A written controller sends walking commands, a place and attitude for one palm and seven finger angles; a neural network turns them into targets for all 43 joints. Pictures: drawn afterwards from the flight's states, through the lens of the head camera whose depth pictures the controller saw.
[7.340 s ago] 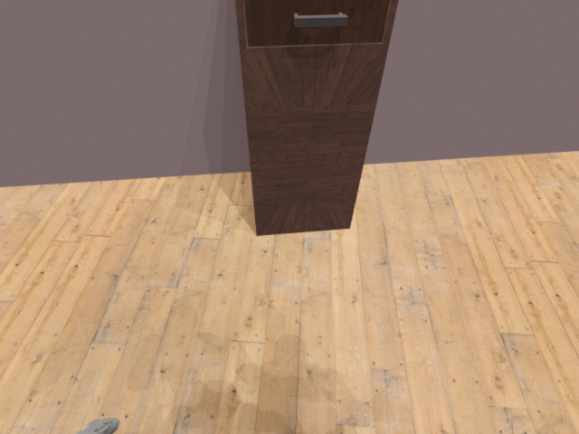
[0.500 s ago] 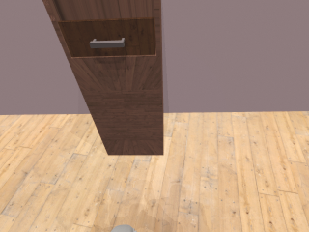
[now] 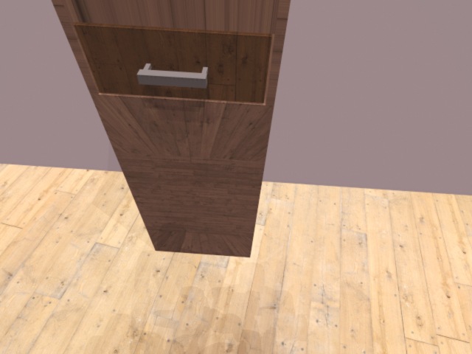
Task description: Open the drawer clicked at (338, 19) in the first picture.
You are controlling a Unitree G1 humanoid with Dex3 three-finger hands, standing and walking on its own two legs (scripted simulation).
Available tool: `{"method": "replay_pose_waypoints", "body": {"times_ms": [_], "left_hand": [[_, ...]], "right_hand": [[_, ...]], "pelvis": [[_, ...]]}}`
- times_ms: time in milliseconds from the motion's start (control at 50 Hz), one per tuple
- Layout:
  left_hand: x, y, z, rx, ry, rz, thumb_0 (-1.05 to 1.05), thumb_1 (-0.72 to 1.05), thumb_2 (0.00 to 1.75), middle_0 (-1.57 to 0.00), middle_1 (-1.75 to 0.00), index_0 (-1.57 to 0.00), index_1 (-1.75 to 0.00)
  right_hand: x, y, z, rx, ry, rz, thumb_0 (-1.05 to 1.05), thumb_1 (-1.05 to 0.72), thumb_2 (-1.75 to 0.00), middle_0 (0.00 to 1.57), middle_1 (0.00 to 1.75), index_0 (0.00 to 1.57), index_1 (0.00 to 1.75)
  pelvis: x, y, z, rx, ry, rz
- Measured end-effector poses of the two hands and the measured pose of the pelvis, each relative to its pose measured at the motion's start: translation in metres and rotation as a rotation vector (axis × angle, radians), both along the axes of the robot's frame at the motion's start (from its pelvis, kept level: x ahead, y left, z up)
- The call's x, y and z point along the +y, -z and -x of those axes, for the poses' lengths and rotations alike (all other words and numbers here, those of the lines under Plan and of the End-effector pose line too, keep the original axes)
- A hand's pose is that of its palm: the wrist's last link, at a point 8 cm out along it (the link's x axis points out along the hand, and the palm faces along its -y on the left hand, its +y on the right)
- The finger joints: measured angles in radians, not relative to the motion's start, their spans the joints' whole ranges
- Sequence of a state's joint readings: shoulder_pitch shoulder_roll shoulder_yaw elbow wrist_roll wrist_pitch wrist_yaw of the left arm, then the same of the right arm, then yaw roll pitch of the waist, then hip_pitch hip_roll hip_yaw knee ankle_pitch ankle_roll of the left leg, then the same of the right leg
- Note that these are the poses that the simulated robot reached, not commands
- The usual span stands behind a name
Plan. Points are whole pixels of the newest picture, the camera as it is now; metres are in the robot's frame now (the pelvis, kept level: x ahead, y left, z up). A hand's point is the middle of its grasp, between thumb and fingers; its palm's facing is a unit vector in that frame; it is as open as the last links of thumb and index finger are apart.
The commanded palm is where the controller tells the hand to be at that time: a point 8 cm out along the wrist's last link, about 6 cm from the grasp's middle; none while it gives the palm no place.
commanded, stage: take the last steps up to it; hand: left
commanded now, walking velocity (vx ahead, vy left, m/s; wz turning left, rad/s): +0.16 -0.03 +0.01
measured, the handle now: (174, 74) +0.60 +0.19 +0.15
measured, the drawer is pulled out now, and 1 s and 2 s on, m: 0.00 0.00 0.00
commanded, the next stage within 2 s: come to a stop and stand still in 0.04 s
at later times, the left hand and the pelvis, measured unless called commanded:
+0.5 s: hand (172, 332) +0.18 +0.14 -0.16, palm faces +0.06 -0.97 -0.23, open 7.3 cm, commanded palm none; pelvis +0.09 -0.03 +0.00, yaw +3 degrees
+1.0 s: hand out of the picture +0.05 +0.19 -0.17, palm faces +0.05 -0.98 -0.19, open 7.4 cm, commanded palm none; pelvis +0.07 +0.01 +0.01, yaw +1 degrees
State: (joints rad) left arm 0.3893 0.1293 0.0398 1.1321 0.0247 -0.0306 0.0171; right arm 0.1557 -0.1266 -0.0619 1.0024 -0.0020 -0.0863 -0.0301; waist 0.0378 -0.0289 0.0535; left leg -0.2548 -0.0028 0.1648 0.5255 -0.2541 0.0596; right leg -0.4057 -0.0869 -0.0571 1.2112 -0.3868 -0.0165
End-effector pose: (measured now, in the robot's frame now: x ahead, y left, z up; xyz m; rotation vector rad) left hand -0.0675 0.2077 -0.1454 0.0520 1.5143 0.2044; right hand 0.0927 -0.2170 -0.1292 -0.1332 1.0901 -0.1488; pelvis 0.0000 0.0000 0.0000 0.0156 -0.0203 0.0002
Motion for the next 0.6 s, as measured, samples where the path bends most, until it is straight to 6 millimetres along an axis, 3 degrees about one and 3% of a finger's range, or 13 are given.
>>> {"method": "replay_pose_waypoints", "body": {"times_ms": [80, 140, 220, 280, 360, 440, 600], "left_hand": [[0.02, -0.008, -0.093, -0.178, 0.048, -0.047, 0.01, 0.91, 0.9, -0.19, -0.3, -0.2, -0.3], [0.022, -0.016, -0.151, -0.276, 0.08, -0.067, 0.01, 0.91, 0.9, -0.19, -0.3, -0.2, -0.3], [0.011, -0.022, -0.212, -0.339, 0.134, -0.083, 0.0, 0.91, 0.9, -0.19, -0.3, -0.2, -0.3], [-0.004, -0.019, -0.243, -0.366, 0.163, -0.098, 0.0, 0.91, 0.9, -0.19, -0.3, -0.2, -0.3], [-0.023, -0.019, -0.259, -0.347, 0.184, -0.086, 0.0, 0.91, 0.9, -0.19, -0.3, -0.2, -0.3], [-0.028, -0.019, -0.252, -0.331, 0.143, -0.081, 0.0, 0.91, 0.9, -0.2, -0.3, -0.2, -0.3], [0.016, -0.012, -0.209, -0.28, 0.091, -0.112, 0.0, 0.92, 0.9, -0.2, -0.3, -0.21, -0.3]], "right_hand": [[-0.018, -0.006, 0.005, 0.071, 0.008, 0.04, -0.03, -0.95, -0.9, 0.2, 0.3, 0.21, 0.3], [-0.025, -0.002, 0.014, 0.149, 0.019, 0.037, -0.02, -0.94, -0.9, 0.2, 0.3, 0.2, 0.3], [-0.03, 0.008, 0.026, 0.249, 0.049, 0.005, -0.01, -0.92, -0.9, 0.2, 0.3, 0.2, 0.3], [-0.034, 0.022, 0.031, 0.322, 0.07, -0.031, 0.0, -0.92, -0.9, 0.2, 0.3, 0.2, 0.3], [-0.036, 0.029, 0.027, 0.383, 0.091, -0.058, 0.01, -0.91, -0.9, 0.2, 0.3, 0.2, 0.3], [-0.039, 0.026, 0.013, 0.399, 0.056, -0.045, 0.01, -0.91, -0.9, 0.2, 0.3, 0.2, 0.3], [-0.034, 0.015, -0.028, 0.246, 0.001, 0.018, 0.01, -0.91, -0.9, 0.2, 0.3, 0.2, 0.3]], "pelvis": [[-0.001, -0.007, -0.025, 0.005, -0.003, -0.002], [-0.006, -0.009, -0.043, 0.007, -0.005, -0.007], [-0.017, -0.006, -0.068, 0.004, -0.009, -0.012], [-0.031, 0.002, -0.088, 0.003, -0.006, -0.024], [-0.038, 0.003, -0.098, 0.013, -0.028, 0.0], [-0.037, -0.001, -0.093, 0.011, -0.043, -0.01], [-0.014, 0.001, -0.07, 0.017, -0.048, 0.001]]}}
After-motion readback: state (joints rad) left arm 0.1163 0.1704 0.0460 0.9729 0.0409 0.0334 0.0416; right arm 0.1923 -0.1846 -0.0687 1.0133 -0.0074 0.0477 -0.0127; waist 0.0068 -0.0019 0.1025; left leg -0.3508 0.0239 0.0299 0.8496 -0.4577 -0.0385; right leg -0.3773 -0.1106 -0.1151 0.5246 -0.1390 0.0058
